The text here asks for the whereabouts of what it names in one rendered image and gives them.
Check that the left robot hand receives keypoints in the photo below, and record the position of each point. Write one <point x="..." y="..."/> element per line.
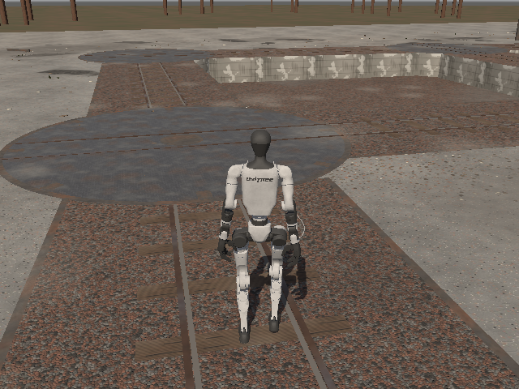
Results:
<point x="222" y="250"/>

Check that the robot left shin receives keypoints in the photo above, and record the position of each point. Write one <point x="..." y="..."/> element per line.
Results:
<point x="243" y="304"/>

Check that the right robot upper arm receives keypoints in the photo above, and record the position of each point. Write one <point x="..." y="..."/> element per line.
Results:
<point x="287" y="187"/>

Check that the left robot upper arm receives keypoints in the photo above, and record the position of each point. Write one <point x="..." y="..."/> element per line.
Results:
<point x="234" y="172"/>

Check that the right robot foot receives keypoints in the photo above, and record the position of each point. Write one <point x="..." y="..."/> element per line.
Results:
<point x="273" y="324"/>

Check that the right robot forearm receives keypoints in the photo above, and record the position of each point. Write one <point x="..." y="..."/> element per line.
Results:
<point x="292" y="225"/>

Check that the right robot hand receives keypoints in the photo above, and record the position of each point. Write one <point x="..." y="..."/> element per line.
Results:
<point x="297" y="253"/>

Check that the left robot forearm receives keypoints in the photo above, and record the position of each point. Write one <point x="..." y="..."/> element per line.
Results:
<point x="226" y="220"/>

